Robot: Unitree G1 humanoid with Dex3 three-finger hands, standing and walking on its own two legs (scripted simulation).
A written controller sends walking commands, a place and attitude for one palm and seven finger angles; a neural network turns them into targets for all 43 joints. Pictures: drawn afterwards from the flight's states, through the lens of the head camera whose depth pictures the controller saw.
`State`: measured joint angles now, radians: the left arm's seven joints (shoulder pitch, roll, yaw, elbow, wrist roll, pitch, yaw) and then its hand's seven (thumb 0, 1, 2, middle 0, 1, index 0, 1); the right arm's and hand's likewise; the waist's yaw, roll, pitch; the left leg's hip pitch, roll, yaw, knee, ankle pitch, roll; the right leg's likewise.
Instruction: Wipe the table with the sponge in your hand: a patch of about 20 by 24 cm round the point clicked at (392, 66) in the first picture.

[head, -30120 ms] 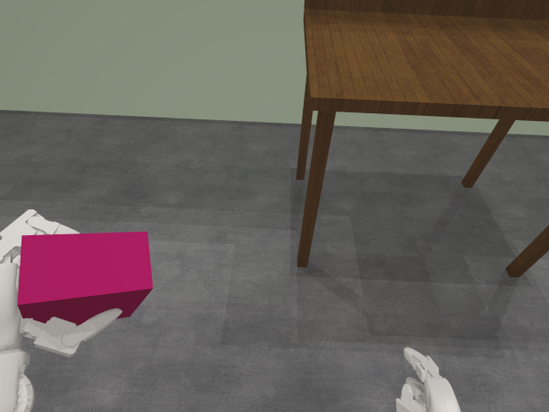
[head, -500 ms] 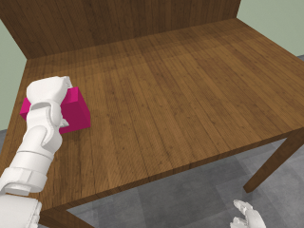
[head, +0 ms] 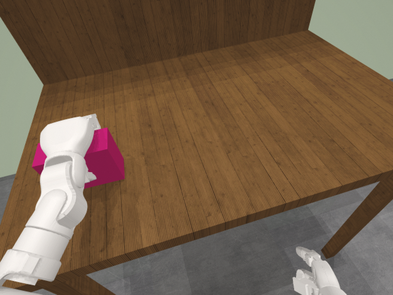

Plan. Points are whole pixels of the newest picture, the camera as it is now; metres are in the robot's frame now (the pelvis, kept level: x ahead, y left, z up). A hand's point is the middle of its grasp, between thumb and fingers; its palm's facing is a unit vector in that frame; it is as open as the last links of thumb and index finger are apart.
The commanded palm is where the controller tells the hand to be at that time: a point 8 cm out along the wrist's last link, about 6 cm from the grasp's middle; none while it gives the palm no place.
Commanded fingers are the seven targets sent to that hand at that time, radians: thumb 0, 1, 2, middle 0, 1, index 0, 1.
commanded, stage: wipe back along the middle lane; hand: left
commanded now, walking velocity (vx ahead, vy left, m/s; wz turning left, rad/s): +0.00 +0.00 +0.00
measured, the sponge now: (87, 166) +0.33 +0.29 +0.09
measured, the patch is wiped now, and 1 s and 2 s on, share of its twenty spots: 0.55 0.70 0.80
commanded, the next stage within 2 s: slide across to the third lane in 0.64 s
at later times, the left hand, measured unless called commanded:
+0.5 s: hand (83, 171) +0.29 +0.26 +0.13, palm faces +0.16 -0.09 -0.98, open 10.4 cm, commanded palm +0.23 +0.25 +0.15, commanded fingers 0.00 0.10 1.30 -1.20 -1.60 -1.20 -1.60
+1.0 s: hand (86, 183) +0.26 +0.24 +0.13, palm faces +0.18 -0.11 -0.98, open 10.3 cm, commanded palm +0.22 +0.21 +0.17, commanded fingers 0.00 0.10 1.30 -1.20 -1.60 -1.20 -1.60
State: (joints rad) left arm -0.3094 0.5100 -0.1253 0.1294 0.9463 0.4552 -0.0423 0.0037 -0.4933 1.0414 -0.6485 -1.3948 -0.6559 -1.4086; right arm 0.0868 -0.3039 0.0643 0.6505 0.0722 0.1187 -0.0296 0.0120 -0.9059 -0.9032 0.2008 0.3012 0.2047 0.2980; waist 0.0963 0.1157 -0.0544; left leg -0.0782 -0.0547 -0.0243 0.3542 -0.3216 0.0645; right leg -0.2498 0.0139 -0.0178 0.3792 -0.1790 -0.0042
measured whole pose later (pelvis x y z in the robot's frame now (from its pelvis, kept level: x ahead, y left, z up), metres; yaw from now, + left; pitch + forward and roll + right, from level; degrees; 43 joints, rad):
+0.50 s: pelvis +0.00 +0.01 +0.00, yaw -1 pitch +1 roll -1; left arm -0.05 0.46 -0.14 -0.22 0.93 0.55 -0.01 0.01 -0.49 1.03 -0.58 -1.41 -0.68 -1.35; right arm 0.02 -0.28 0.09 0.63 0.07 0.13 0.02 0.01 -0.91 -0.90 0.20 0.30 0.20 0.30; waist 0.12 0.13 -0.05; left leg -0.04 -0.06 0.00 0.37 -0.34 0.07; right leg -0.23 0.02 0.00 0.41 -0.20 0.00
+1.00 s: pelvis -0.02 -0.01 +0.00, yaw -1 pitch -1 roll -1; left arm -0.09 0.44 -0.20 -0.22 0.95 0.67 -0.01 0.01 -0.50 1.04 -0.59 -1.38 -0.72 -1.29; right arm 0.02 -0.28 0.09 0.65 0.06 0.17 0.00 0.01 -0.91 -0.90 0.20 0.30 0.20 0.30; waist 0.13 0.11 -0.03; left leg -0.03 -0.05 0.00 0.39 -0.33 0.06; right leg -0.22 0.03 0.00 0.43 -0.18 -0.02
